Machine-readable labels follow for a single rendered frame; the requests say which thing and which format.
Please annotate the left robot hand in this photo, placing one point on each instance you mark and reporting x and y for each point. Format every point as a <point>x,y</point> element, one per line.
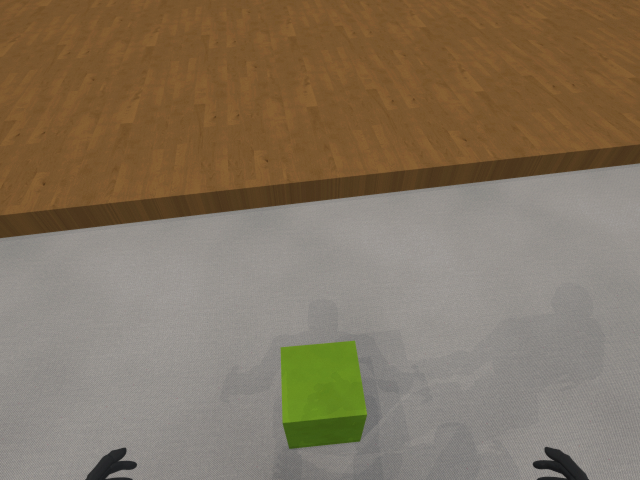
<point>110,464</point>

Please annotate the right robot hand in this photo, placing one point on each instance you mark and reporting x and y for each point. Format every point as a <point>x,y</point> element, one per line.
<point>562,464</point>

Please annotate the carton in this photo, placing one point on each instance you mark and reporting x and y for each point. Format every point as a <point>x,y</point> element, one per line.
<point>322,394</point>

